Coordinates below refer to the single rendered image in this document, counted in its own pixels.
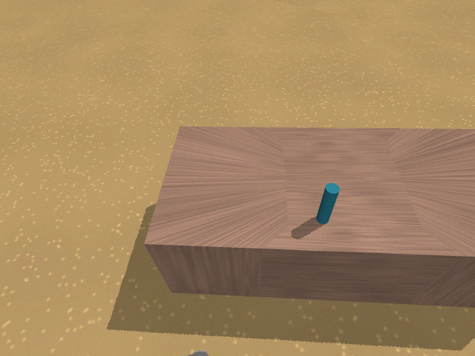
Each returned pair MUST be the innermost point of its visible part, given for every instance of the can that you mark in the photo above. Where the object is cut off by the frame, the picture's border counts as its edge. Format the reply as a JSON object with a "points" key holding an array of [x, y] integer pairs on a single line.
{"points": [[327, 203]]}

